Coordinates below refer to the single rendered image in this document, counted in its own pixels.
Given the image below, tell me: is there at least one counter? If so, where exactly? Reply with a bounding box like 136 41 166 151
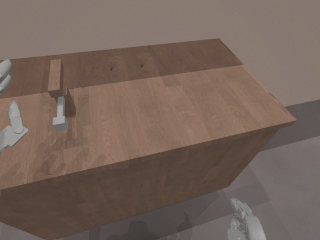
0 38 297 240

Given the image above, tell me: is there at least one right robot hand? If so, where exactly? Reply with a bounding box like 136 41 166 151
227 197 267 240

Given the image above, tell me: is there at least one tap lever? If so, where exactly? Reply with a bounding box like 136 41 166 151
52 96 68 132

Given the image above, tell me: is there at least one left robot hand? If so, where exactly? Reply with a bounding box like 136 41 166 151
0 59 28 154

